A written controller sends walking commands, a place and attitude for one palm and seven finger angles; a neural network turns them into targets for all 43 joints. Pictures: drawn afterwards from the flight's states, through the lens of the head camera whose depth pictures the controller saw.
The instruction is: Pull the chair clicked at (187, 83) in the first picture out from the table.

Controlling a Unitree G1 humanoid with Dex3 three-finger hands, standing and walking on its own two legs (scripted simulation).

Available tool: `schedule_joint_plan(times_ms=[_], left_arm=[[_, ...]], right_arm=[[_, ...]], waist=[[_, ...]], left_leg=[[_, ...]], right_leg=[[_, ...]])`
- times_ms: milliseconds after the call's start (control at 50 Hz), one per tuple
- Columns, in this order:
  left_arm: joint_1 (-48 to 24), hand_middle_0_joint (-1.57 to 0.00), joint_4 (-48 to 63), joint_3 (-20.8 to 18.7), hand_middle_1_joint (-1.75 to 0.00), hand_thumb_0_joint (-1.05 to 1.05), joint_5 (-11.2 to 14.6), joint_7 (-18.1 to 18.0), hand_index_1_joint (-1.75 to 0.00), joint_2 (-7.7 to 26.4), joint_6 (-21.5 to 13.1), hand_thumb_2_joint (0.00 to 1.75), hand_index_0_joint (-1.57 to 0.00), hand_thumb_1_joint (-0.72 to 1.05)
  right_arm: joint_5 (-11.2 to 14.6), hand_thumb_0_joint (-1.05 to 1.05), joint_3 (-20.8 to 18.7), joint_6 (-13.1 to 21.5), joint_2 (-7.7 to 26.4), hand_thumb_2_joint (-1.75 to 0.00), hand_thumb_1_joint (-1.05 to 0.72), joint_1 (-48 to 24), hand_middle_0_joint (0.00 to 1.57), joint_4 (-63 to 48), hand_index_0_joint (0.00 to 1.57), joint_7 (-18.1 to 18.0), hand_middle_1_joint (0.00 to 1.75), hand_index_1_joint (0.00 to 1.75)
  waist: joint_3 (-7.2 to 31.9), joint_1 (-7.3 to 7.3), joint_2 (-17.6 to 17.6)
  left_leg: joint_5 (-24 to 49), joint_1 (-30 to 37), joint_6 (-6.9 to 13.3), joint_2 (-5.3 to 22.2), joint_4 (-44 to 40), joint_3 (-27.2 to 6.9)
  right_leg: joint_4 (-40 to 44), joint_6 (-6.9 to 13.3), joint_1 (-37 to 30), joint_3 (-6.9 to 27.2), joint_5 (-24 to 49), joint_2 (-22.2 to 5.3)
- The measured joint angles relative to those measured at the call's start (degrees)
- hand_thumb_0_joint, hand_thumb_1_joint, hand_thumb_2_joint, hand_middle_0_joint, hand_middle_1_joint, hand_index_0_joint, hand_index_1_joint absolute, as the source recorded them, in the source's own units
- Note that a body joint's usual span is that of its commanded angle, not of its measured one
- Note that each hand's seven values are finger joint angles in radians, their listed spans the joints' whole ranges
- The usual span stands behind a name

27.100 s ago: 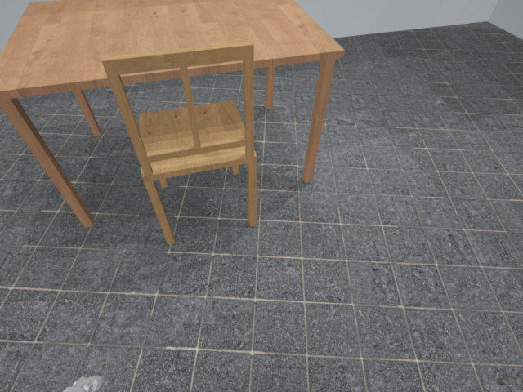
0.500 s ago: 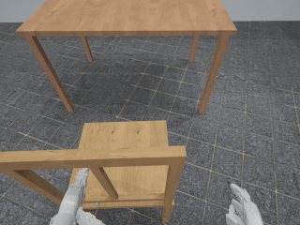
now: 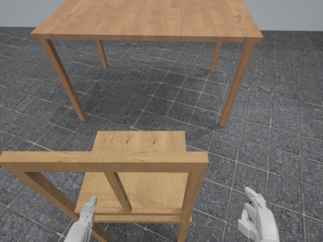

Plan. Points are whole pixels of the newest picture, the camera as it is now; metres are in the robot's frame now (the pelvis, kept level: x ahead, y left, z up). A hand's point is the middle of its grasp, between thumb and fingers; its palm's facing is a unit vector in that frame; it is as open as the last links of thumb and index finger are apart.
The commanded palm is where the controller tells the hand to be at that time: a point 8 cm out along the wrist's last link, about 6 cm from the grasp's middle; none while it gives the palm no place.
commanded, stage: draw the fingers out of the gap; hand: left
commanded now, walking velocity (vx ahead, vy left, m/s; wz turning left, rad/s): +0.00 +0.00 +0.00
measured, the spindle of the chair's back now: (120, 193) +0.26 +0.13 -0.04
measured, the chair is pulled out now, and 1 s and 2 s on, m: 0.62 0.61 0.60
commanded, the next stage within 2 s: draw the hand back to the body in 0.02 s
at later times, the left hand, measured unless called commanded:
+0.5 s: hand (90, 233) +0.14 +0.14 +0.07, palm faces -0.02 -1.00 -0.10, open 17.5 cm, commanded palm +0.10 +0.21 +0.08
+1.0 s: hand (53, 226) +0.15 +0.20 +0.09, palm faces +0.10 -0.87 -0.48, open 12.7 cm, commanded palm +0.13 +0.26 +0.18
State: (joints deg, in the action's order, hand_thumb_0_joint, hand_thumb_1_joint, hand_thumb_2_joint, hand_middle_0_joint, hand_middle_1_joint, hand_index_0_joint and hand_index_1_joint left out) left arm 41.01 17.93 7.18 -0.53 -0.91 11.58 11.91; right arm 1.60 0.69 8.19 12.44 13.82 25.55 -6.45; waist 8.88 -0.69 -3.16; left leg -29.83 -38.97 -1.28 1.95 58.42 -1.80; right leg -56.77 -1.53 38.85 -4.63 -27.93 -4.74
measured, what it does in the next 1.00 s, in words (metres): stands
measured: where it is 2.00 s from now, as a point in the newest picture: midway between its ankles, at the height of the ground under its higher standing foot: outside the picture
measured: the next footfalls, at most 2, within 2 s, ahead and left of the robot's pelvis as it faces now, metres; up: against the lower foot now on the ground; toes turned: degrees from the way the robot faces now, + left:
none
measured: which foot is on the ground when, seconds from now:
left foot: down 0.00-1.00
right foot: down 0.00-1.00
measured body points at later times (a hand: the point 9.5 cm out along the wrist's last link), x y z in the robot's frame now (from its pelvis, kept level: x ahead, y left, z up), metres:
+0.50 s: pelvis -0.02 -0.01 -0.02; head +0.02 -0.02 +0.43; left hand +0.14 +0.20 +0.08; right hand +0.18 -0.23 -0.09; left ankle -0.01 +0.13 -0.68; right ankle +0.00 -0.14 -0.68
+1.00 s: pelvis +0.00 -0.01 +0.04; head +0.00 -0.04 +0.49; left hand +0.14 +0.25 +0.12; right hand +0.18 -0.23 -0.05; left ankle -0.01 +0.13 -0.68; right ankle +0.00 -0.14 -0.68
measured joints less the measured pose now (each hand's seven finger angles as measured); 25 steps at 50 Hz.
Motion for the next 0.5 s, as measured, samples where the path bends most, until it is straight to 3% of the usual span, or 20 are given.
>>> schedule_joint_plan(times_ms=[160, 180, 260, 400, 440, 500], left_arm=[[4.70, 0.00, 3.32, 0.99, 0.00, -0.01, -0.92, -0.17, 0.00, -0.02, -0.77, 0.20, -0.01, -0.54], [5.34, 0.00, 3.73, 0.59, 0.00, -0.01, 0.93, -0.01, 0.00, -0.38, -1.81, 0.20, -0.01, -0.54], [6.44, -0.01, 5.73, -1.51, 0.00, -0.01, 6.53, 1.28, 0.00, -1.74, -10.60, 0.20, -0.01, -0.54], [2.69, 0.00, 6.84, -6.13, 0.00, -0.01, 9.44, 5.43, 0.00, -1.54, -26.47, 0.20, -0.01, -0.54], [1.34, 0.00, 6.52, -7.26, 0.00, -0.01, 10.14, 7.66, 0.00, -0.78, -28.40, 0.20, -0.01, -0.54], [0.54, 0.00, 6.34, -9.17, 0.00, -0.02, 11.78, 9.73, 0.00, 0.67, -26.70, 0.20, -0.01, -0.55]], right_arm=[[0.18, 0.01, -0.75, -0.32, -0.16, -0.90, -0.90, 0.53, 0.21, -1.20, 0.20, -0.23, 0.30, 0.30], [0.27, 0.01, -0.80, -0.04, -0.23, -0.90, -0.90, 0.56, 0.21, -1.19, 0.20, -0.26, 0.30, 0.30], [0.53, 0.01, -1.34, 2.50, -0.51, -0.90, -0.90, 0.80, 0.21, 0.07, 0.20, -0.05, 0.30, 0.30], [0.95, 0.01, -2.31, 3.72, -1.19, -0.90, -0.90, -0.80, 0.21, 3.29, 0.20, 2.18, 0.30, 0.30], [1.23, 0.01, -2.43, 3.18, -1.40, -0.90, -0.90, -1.51, 0.21, 3.67, 0.20, 2.70, 0.30, 0.30], [1.96, 0.02, -2.20, 1.88, -1.75, -0.90, -0.90, -2.02, 0.21, 3.79, 0.20, 2.43, 0.30, 0.30]], waist=[[0.44, 0.45, 0.04], [0.41, 0.45, 0.12], [0.04, 1.19, 0.76], [-0.47, 2.00, 0.63], [-0.88, 2.04, 0.33], [-1.48, 1.94, -0.23]], left_leg=[[-0.73, -1.60, 0.01, 0.14, 1.82, -0.03], [-0.82, -1.86, -0.01, 0.15, 2.09, -0.07], [-1.33, -3.54, -0.26, 0.36, 3.93, -0.55], [-2.01, -6.75, -0.64, 0.61, 7.35, -1.02], [-2.14, -7.26, -0.70, 0.75, 8.10, -0.96], [-1.86, -6.16, -0.86, 0.87, 7.58, -0.70]], right_leg=[[-1.66, 0.05, 1.59, 0.10, -0.59, 0.11], [-1.92, 0.07, 1.84, 0.09, -0.67, 0.11], [-3.48, 0.26, 3.26, -0.25, -1.13, 0.29], [-6.78, 0.63, 6.39, -0.41, -1.79, 0.48], [-7.55, 0.73, 7.01, -0.28, -1.85, 0.61], [-7.22, 0.68, 6.14, -0.03, -1.57, 0.74]])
